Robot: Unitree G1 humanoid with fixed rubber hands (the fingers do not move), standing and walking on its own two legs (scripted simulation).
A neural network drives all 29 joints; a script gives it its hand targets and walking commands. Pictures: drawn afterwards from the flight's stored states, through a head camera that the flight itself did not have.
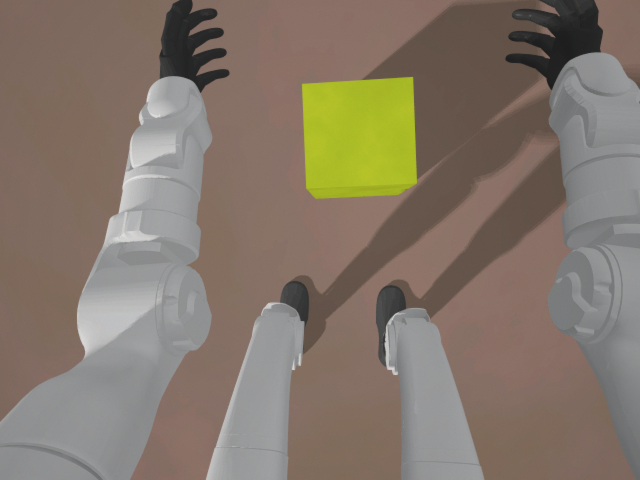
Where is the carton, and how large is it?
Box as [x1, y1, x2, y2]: [302, 77, 416, 198]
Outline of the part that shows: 412,77 302,84 306,188 315,198 398,194 416,183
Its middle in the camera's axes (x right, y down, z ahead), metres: +0.08 -0.20 +0.85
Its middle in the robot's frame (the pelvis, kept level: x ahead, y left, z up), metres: +0.54 -0.01 -0.54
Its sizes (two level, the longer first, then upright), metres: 0.210 0.200 0.250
